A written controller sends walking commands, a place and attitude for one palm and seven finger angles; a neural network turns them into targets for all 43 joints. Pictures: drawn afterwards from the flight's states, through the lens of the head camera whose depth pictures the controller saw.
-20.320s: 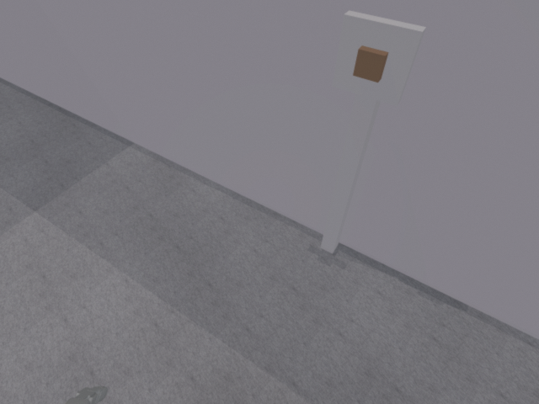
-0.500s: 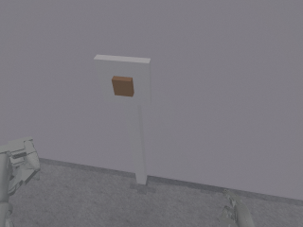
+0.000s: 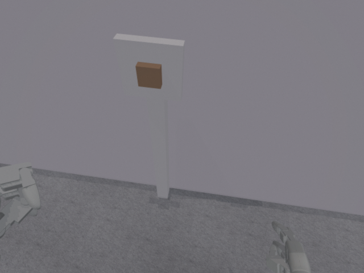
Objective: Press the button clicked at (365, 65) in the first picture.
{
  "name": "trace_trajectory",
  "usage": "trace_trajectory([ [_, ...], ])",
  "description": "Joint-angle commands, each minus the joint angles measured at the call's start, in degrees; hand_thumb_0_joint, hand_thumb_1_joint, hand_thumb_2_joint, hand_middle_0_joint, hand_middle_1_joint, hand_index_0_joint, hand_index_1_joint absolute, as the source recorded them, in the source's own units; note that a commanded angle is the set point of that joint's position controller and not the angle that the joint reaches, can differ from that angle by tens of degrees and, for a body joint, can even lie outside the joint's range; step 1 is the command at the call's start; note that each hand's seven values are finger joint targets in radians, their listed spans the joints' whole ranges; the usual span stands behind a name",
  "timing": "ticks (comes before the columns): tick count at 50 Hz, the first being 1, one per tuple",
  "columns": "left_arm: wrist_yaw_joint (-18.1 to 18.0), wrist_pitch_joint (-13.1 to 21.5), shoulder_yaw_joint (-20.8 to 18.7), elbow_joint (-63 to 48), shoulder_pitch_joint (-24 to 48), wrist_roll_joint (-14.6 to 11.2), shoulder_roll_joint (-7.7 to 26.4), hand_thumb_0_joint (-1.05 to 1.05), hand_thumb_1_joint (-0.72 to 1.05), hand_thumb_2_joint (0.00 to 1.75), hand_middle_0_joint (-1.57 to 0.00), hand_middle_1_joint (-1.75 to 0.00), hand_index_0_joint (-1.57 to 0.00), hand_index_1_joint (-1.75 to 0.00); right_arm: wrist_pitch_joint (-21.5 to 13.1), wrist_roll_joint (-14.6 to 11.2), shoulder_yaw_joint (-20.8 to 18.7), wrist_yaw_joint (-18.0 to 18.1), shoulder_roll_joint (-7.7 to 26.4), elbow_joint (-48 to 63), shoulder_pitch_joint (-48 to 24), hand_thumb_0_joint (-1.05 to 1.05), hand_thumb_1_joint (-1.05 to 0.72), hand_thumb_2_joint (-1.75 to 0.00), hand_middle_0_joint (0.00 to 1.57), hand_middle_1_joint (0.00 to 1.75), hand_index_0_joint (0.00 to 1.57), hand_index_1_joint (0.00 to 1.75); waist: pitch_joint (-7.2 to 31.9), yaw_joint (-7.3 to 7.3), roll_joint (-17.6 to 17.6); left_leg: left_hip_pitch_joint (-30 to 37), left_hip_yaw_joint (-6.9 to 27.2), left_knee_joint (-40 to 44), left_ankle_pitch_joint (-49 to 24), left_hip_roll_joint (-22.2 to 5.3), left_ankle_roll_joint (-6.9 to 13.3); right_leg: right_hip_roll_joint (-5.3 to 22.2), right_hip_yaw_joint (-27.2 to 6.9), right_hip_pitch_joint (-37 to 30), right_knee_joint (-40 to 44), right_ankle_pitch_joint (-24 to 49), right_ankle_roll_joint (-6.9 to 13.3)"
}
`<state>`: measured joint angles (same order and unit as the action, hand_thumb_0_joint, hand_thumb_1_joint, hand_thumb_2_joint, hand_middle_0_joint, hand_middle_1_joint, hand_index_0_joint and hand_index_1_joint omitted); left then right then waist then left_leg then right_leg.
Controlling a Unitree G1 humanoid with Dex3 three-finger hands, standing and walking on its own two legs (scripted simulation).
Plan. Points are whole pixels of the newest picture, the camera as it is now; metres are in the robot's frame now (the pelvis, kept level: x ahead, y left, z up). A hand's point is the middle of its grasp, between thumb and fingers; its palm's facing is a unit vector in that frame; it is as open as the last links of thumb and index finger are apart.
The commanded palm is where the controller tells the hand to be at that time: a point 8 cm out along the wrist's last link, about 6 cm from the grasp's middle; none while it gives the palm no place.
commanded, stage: step back with the hand held close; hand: left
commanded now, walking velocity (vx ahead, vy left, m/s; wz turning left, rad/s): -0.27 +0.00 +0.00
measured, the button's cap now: (149, 75) +0.59 +0.14 +0.11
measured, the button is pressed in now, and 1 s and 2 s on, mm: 0 0 0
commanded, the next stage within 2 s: stop stepping back and stand still in 0.64 s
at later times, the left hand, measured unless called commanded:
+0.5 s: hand (3, 264) +0.11 +0.23 +0.17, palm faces +0.31 -0.82 -0.47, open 3.1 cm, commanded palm +0.04 +0.28 +0.19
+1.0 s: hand out of the picture +0.01 +0.23 +0.18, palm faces +0.29 -0.84 -0.45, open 3.1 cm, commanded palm -0.04 +0.28 +0.19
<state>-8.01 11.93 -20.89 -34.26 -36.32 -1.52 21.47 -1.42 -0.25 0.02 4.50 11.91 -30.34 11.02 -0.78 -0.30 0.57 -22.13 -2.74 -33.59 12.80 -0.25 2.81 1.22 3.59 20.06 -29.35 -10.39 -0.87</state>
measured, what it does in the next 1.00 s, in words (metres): walks backwards: right foot, then right foot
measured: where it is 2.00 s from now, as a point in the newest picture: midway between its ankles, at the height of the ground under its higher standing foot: outside the picture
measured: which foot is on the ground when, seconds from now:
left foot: down 0.00-0.92, up 0.94-1.00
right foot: down 0.00-0.12, up 0.14-0.24, down 0.26-0.62, up 0.64-0.90, down 0.92-1.00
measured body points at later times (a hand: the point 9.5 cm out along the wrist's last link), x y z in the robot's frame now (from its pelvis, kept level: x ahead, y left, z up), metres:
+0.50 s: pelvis -0.08 +0.00 +0.00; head -0.05 +0.02 +0.44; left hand +0.08 +0.27 +0.20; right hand +0.12 -0.23 -0.07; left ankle +0.05 +0.09 -0.72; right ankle -0.05 -0.13 -0.73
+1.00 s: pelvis -0.18 +0.01 +0.00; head -0.18 +0.03 +0.45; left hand -0.02 +0.28 +0.20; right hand -0.03 -0.22 -0.08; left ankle -0.08 +0.09 -0.71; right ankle -0.26 -0.12 -0.73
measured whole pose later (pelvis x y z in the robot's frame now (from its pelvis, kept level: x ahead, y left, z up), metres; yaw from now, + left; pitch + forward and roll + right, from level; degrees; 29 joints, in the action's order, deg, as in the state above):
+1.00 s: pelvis -0.18 +0.01 +0.00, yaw -3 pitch +2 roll -3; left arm -7.5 12.3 -21.5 -37.0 -38.3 -3.5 25.0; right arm -4.8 0.9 1.5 3.6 10.1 -36.5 12.6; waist 2.7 -0.6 0.2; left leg -30.0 1.2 -40.2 12.4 0.3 -0.9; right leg -2.0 1.1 8.0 -26.7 -20.0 0.9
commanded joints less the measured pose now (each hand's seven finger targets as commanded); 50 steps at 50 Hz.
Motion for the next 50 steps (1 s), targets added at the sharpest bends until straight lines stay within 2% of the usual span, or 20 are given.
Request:
trace_trajectory([
  [1,-2.19,4.62,-6.23,-12.08,1.91,-0.23,8.75,0.0,0.9,0.9,-1.3,-1.5,-1.3,-1.5,-3.97,0.28,-2.96,0.74,7.85,8.11,-3.76,0.0,-0.9,-0.9,0.2,0.3,0.2,0.3,4.38,1.13,-0.23,-1.48,7.29,5.72,12.7,-3.34,-0.32,4.96,-9.23,-0.28,8.63,-12.13,2.63],
  [6,-2.4,5.77,-7.56,-12.49,2.22,0.89,8.62,0.0,0.9,0.9,-1.3,-1.5,-1.3,-1.5,-5.68,0.58,-2.69,1.43,8.56,8.28,-4.62,0.0,-0.9,-0.9,0.2,0.3,0.2,0.3,4.46,0.37,11.59,-18.0,17.84,23.34,24.81,-12.66,3.32,-3.27,-3.15,-15.96,-10.62,-5.05,-0.16],
  [11,-1.02,7.24,-7.93,-11.52,0.82,0.79,8.45,0.0,0.9,0.9,-1.3,-1.5,-1.3,-1.5,-7.48,1.29,-2.99,0.6,8.06,7.54,-4.63,0.0,-0.9,-0.9,0.2,0.3,0.2,0.3,3.15,0.09,8.98,-18.11,17.19,20.02,17.65,-12.87,4.51,-4.22,-5.91,-16.13,-10.31,-5.02,0.3],
  [16,-0.34,8.02,-6.64,-12.93,0.89,-1.16,9.09,0.0,0.9,0.9,-1.3,-1.5,-1.3,-1.5,-7.38,0.88,-3.08,-0.19,7.24,4.96,-3.92,0.0,-0.9,-0.9,0.2,0.3,0.2,0.3,14.87,0.33,2.64,8.05,8.45,7.21,-19.08,-7.35,-0.09,-0.47,-9.2,-6.84,-0.18,14.59,0.95],
  [21,-0.22,7.6,-8.83,-14.11,-1.28,-1.88,11.43,0.0,0.9,0.9,-1.3,-1.5,-1.3,-1.5,-5.91,0.38,-3.35,-0.28,7.06,6.77,-5.95,0.0,-0.9,-0.9,0.2,0.3,0.2,0.3,11.95,0.67,1.45,5.01,7.86,6.15,3.79,-5.19,-0.94,1.17,-11.36,-1.5,4.36,-0.7,2.52],
  [23,-0.85,7.78,-8.93,-12.91,-0.18,-1.98,11.94,0.0,0.9,0.9,-1.3,-1.5,-1.3,-1.5,-5.06,0.22,-3.73,-0.07,6.65,6.09,-5.54,0.0,-0.9,-0.9,0.2,0.3,0.2,0.3,7.03,1.14,-3.11,8.7,5.09,-6.62,8.41,-0.15,-3.52,8.28,-18.43,12.61,14.6,-15.89,6.64],
  [25,-1.84,7.09,-8.65,-10.7,2.03,-1.43,11.5,0.0,0.9,0.9,-1.3,-1.5,-1.3,-1.5,-3.86,0.73,-3.78,-0.09,5.57,4.45,-5.01,0.0,-0.9,-0.9,0.2,0.3,0.2,0.3,4.74,1.56,-7.56,10.68,6.1,-16.87,6.22,0.73,-3.85,13.87,-20.21,19.08,16.8,-11.86,9.29],
  [28,-1.58,6.27,-6.96,-8.82,4.41,-0.69,10.28,0.0,0.9,0.9,-1.3,-1.5,-1.3,-1.5,-3.41,0.71,-2.74,0.47,5.56,4.9,-5.78,0.0,-0.9,-0.9,0.2,0.3,0.2,0.3,0.39,1.97,-5.2,6.43,7.26,2.14,3.31,-1.24,-2.57,7.56,-13.52,11.56,9.4,-1.22,5.0],
  [30,-1.23,7.39,-7.41,-10.74,5.77,-0.3,11.3,0.0,0.9,0.9,-1.3,-1.5,-1.3,-1.5,-4.43,0.47,-3.39,1.14,8.12,5.67,-6.33,0.0,-0.9,-0.9,0.2,0.3,0.2,0.3,2.44,0.86,9.09,-0.78,14.98,15.9,-10.26,-9.15,0.65,-3.09,-6.69,-0.29,-2.92,1.85,0.54],
  [32,-0.26,8.18,-7.67,-11.3,3.69,-0.42,10.5,0.0,0.9,0.9,-1.3,-1.5,-1.3,-1.5,-6.39,1.92,-3.76,0.55,7.6,6.32,-5.25,0.0,-0.9,-0.9,0.2,0.3,0.2,0.3,9.01,0.57,17.6,-9.19,26.85,26.59,5.8,-19.01,5.66,-6.53,-6.98,-8.21,-25.68,-15.97,0.13],
  [33,-0.47,8.28,-7.76,-12.97,4.37,-0.51,10.21,0.0,0.9,0.9,-1.3,-1.5,-1.3,-1.5,-7.16,2.33,-4.03,0.28,6.85,5.33,-4.2,0.0,-0.9,-0.9,0.2,0.3,0.2,0.3,8.81,0.78,12.24,-8.17,27.31,25.19,6.32,-20.25,7.37,-5.87,-9.41,-5.07,-31.07,-16.92,0.4],
  [35,-0.66,8.02,-5.8,-13.95,2.31,-1.02,8.6,0.0,0.9,0.9,-1.3,-1.5,-1.3,-1.5,-8.22,1.96,-4.17,-0.46,6.92,4.61,-4.0,0.0,-0.9,-0.9,0.2,0.3,0.2,0.3,10.33,0.07,5.53,3.59,21.2,19.6,-5.86,-17.78,7.09,-4.74,-8.54,2.81,-27.76,-18.57,0.27],
  [37,-0.76,7.23,-4.88,-14.89,0.64,-1.4,7.88,0.0,0.9,0.9,-1.3,-1.5,-1.3,-1.5,-8.96,1.73,-3.97,-1.25,6.92,3.65,-3.47,0.0,-0.9,-0.9,0.2,0.3,0.2,0.3,12.41,-0.01,8.45,8.07,17.49,20.75,-6.38,-15.51,5.44,-4.94,-5.29,2.11,-23.94,-19.27,-0.03],
  [42,-1.38,4.38,-6.67,-15.67,-2.6,-2.01,10.37,0.0,0.9,0.9,-1.3,-1.5,-1.3,-1.5,-8.88,1.59,-2.28,-0.93,6.25,4.59,-3.61,0.0,-0.9,-0.9,0.2,0.3,0.2,0.3,10.3,0.12,15.46,5.56,11.04,26.47,16.62,-7.58,-2.63,-7.09,3.1,-12.19,4.97,-18.74,2.2],
  [43,-1.1,3.77,-7.23,-14.85,-3.55,-2.01,11.14,0.0,0.9,0.9,-1.3,-1.5,-1.3,-1.5,-8.22,1.61,-2.05,-0.76,5.95,4.73,-3.46,0.0,-0.9,-0.9,0.2,0.3,0.2,0.3,8.88,0.19,11.73,4.38,7.08,22.87,14.21,-4.25,-4.86,-6.11,2.64,-14.51,12.41,-15.98,3.12],
  [44,-0.88,3.61,-9.03,-15.4,-4.21,-1.91,13.17,0.0,0.9,0.9,-1.3,-1.5,-1.3,-1.5,-7.38,1.51,-2.25,-0.63,6.03,4.58,-2.85,0.0,-0.9,-0.9,0.2,0.3,0.2,0.3,9.52,0.58,6.5,9.14,1.96,11.52,7.94,-0.24,-5.16,-0.48,-1.53,-9.07,16.78,-12.5,5.19],
  [45,-1.04,3.91,-9.83,-14.99,-2.98,-2.79,13.63,0.0,0.9,0.9,-1.3,-1.5,-1.3,-1.5,-6.4,1.77,-1.96,-0.5,5.44,4.04,-3.2,0.0,-0.9,-0.9,0.2,0.3,0.2,0.3,8.93,0.86,-1.87,14.26,2.23,-2.99,3.41,0.58,-4.74,8.18,-8.98,2.39,20.49,-13.15,8.24],
  [46,-1.6,3.87,-11.75,-15.49,-0.45,-3.44,15.06,0.0,0.9,0.9,-1.3,-1.5,-1.3,-1.5,-6.07,2.32,-1.51,-0.32,5.7,3.28,-4.2,0.0,-0.9,-0.9,0.2,0.3,0.2,0.3,9.32,0.61,-3.61,13.5,3.31,-10.87,0.78,-0.36,-4.32,14.56,-13.15,6.43,20.39,-12.2,10.67],
  [48,-1.26,1.94,-6.93,-9.64,2.29,-2.88,9.52,0.0,0.9,0.9,-1.3,-1.5,-1.3,-1.5,-6.33,0.28,-2.8,0.26,6.12,2.64,-3.04,0.0,-0.9,-0.9,0.2,0.3,0.2,0.3,5.1,0.84,-13.28,4.04,6.1,-17.66,2.2,0.07,-4.2,14.43,-14.87,4.61,18.11,-19.45,11.42],
  [50,-1.47,1.02,-5.16,-5.14,4.46,-2.11,7.93,0.0,0.9,0.9,-1.3,-1.5,-1.3,-1.5,-6.41,-0.19,-2.22,0.83,6.56,2.2,-5.25,0.0,-0.9,-0.9,0.2,0.3,0.2,0.3,-1.3,1.49,-10.19,2.42,6.12,-12.13,4.0,-2.42,-2.75,13.56,-11.05,5.01,16.4,-15.73,9.36],
])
